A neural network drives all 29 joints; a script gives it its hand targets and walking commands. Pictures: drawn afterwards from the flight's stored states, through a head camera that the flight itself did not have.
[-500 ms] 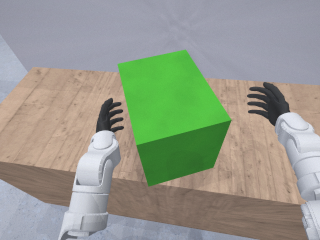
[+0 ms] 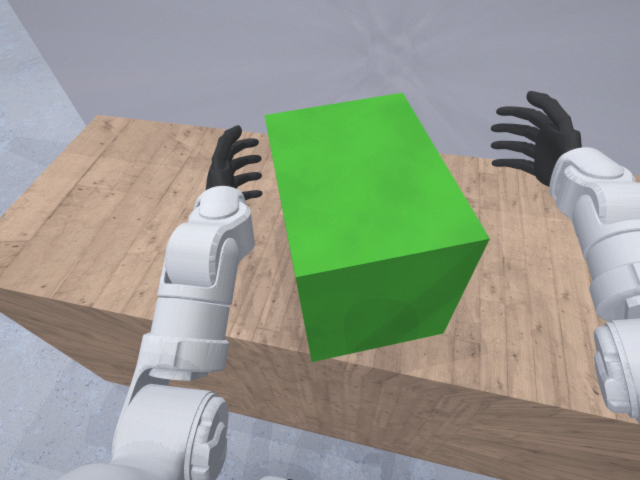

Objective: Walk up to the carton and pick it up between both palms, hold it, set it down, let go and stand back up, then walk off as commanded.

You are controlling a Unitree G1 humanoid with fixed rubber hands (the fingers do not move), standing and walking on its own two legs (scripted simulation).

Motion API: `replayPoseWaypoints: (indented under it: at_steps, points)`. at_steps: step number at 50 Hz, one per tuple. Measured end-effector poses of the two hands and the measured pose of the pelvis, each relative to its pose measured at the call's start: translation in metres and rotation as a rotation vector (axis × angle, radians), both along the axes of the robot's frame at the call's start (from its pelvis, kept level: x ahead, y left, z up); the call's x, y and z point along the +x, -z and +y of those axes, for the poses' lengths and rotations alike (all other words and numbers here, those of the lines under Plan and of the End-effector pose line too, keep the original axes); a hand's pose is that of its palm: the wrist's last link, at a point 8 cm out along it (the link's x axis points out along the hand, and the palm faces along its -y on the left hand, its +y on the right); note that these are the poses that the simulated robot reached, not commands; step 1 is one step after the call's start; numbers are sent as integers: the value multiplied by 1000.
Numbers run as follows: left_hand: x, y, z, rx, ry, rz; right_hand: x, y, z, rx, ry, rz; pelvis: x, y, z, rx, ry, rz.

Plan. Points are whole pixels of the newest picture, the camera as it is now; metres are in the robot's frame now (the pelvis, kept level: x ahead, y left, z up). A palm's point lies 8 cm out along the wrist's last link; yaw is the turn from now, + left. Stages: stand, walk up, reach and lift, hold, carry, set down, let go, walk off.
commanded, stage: reach and lift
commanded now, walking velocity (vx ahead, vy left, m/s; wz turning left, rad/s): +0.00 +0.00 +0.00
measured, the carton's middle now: (357, 228) +0.47 +0.08 -0.01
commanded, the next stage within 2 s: none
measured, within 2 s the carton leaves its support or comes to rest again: neither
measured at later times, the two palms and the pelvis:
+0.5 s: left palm (226, 170) +0.40 +0.23 +0.15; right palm (529, 137) +0.53 -0.13 +0.15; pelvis +0.02 +0.01 +0.00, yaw +0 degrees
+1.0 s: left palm (236, 217) +0.40 +0.24 +0.05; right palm (487, 186) +0.52 -0.10 +0.06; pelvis +0.01 +0.02 +0.00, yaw +0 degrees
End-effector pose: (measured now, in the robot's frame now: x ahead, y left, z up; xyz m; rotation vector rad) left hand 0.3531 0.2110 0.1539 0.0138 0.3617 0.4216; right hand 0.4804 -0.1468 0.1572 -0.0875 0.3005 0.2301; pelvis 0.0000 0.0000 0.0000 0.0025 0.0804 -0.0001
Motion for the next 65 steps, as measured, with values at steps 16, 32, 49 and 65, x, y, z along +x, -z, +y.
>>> replayPoseWaypoints:
  at_steps: [16, 32, 49, 65]
  points:
    - [43, 9, 19, -12, -20, 10, 44, 16, 20, 4, 24, 19, 27, -3, 11, -15, -3, 62]
    - [40, 28, 18, -7, 11, 17, 40, 26, 16, 35, 43, 37, 16, -2, 14, -19, -2, 84]
    - [45, 97, 28, 6, -7, 13, 41, 93, 45, 98, 0, 58, 10, 4, 17, -24, 1, 241]
    - [61, 110, 22, 3, 16, -59, 57, 122, 39, 95, 32, 15, 23, 6, 16, -23, 1, 324]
